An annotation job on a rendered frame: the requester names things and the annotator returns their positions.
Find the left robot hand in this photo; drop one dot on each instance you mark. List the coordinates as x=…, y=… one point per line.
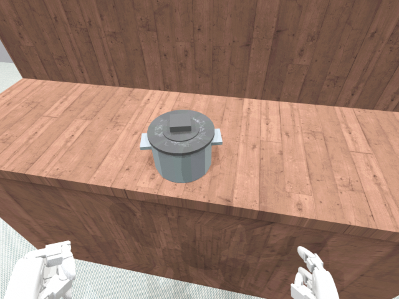
x=29, y=274

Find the lid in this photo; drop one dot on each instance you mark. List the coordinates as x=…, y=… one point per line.
x=184, y=142

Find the pot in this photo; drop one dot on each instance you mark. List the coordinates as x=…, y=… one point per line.
x=182, y=169

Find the knob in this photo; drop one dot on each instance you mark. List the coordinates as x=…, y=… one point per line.
x=180, y=122

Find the right robot hand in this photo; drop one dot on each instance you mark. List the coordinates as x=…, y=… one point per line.
x=320, y=284

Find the table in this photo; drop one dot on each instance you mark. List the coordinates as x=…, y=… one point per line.
x=305, y=94

